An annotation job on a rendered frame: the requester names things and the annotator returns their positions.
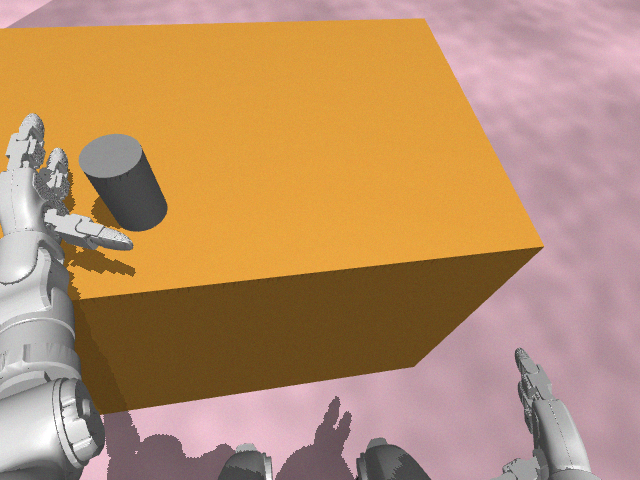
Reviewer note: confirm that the can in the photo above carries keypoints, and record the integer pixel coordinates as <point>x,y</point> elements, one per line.
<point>118,169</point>

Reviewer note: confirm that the right robot hand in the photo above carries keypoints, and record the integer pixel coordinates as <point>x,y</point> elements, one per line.
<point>557,443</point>

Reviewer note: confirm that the left robot arm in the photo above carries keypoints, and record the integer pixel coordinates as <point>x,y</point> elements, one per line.
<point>49,427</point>

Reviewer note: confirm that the left robot hand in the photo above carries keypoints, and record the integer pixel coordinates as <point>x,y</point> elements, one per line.
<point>32,201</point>

